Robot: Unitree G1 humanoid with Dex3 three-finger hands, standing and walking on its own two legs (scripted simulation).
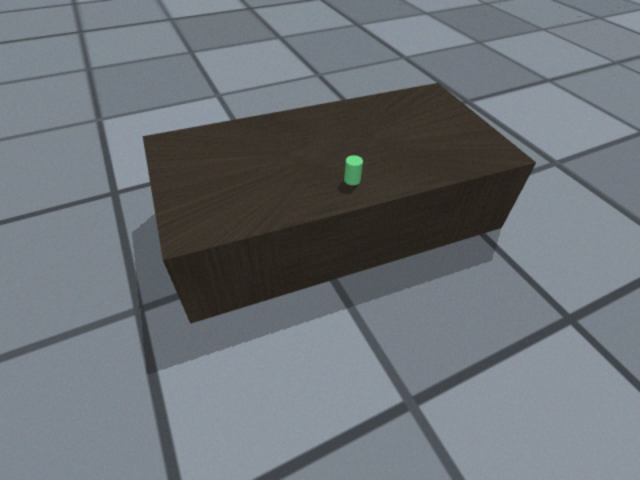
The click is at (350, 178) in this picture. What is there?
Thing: squat round
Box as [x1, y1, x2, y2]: [344, 155, 362, 184]
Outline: 355,155 346,158 344,180 348,184 356,184 360,180 362,159
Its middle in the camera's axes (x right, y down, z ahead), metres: +0.12 -0.25 +1.37
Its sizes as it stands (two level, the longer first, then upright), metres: 0.059 0.059 0.085
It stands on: a support 0.36 m high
